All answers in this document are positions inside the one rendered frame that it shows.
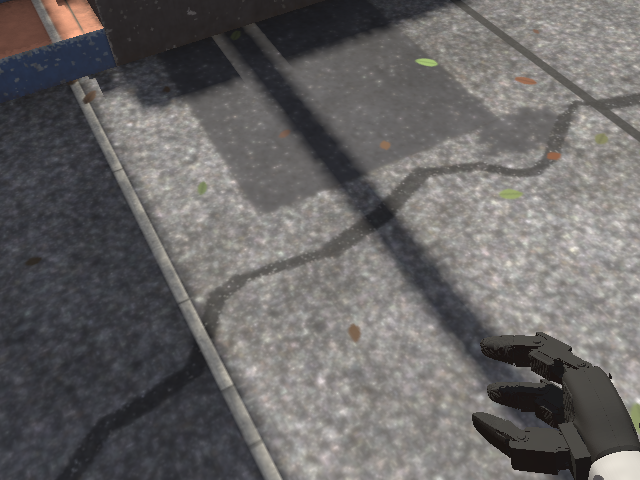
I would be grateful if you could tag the right robot hand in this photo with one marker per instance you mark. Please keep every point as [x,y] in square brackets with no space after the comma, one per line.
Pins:
[591,417]

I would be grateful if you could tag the robot right forearm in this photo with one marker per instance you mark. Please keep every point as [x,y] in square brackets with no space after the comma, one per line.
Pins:
[624,465]

